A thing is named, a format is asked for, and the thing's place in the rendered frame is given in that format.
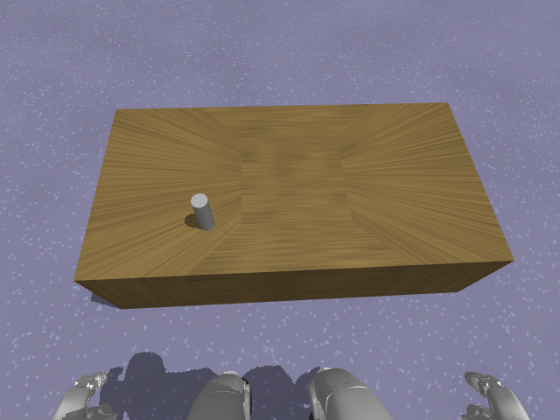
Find left robot hand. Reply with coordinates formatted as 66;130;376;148
52;372;118;420

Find can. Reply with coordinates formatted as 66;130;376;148
191;193;215;230

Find right robot hand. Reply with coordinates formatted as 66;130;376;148
461;372;530;420

